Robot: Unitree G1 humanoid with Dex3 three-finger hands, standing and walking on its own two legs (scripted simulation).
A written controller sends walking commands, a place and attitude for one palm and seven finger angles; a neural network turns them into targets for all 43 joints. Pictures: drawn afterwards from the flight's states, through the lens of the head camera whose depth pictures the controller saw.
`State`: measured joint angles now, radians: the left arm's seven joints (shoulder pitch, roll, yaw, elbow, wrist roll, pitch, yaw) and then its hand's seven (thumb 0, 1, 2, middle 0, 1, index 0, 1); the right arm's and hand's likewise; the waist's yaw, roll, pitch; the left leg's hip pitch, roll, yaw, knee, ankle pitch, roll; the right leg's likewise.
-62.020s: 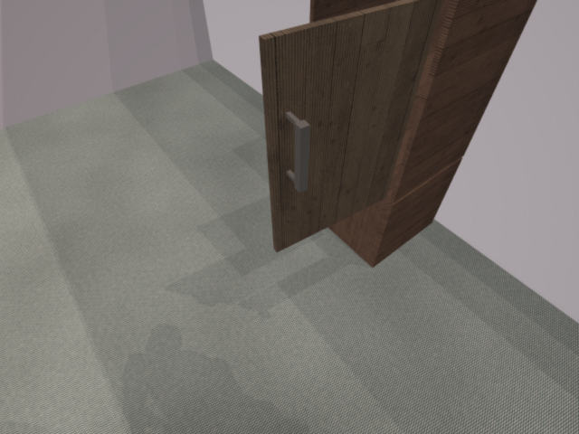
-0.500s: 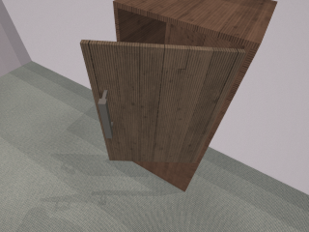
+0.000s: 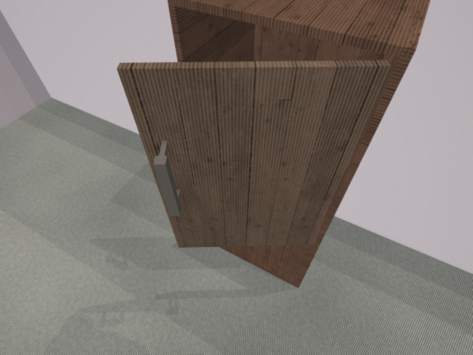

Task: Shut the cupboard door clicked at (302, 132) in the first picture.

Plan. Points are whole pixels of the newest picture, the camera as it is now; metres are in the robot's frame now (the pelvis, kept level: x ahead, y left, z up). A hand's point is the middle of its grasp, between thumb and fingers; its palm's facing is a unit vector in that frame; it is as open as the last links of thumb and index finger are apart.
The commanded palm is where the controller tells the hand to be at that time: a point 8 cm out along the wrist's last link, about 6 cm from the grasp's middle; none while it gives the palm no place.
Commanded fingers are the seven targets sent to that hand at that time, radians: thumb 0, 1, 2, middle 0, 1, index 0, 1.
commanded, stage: come to a stop and stand still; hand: left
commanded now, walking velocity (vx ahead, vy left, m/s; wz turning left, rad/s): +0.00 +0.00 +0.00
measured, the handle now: (170, 180) +0.43 +0.16 +0.02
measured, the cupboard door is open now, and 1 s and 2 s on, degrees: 30 30 30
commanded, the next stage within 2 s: look again from close up in 1.00 s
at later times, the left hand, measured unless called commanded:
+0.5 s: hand out of the picture +0.02 +0.14 -0.17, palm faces +0.03 -0.98 -0.20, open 7.4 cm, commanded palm none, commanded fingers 0.00 0.90 0.90 -0.20 -0.30 -0.20 -0.30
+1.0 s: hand out of the picture +0.03 +0.13 -0.17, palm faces +0.04 -0.98 -0.21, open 7.4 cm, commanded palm none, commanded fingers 0.00 0.90 0.90 -0.20 -0.30 -0.20 -0.30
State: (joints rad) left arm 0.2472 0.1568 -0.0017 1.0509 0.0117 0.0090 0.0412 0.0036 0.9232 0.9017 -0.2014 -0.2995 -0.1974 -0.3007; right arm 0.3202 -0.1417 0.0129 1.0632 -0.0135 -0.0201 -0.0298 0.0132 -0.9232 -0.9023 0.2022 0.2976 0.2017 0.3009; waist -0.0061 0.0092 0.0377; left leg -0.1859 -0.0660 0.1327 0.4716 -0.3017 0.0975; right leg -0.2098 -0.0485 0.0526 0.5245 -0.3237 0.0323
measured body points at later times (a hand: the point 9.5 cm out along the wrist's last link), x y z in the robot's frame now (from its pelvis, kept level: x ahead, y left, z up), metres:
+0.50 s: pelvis +0.02 -0.03 +0.00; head +0.05 -0.03 +0.45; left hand +0.02 +0.20 -0.15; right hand +0.05 -0.26 -0.16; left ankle -0.03 +0.05 -0.73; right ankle -0.03 -0.16 -0.73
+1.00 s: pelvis +0.02 -0.05 +0.01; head +0.04 -0.05 +0.46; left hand +0.03 +0.18 -0.15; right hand +0.04 -0.28 -0.15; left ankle -0.03 +0.05 -0.73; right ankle -0.03 -0.16 -0.73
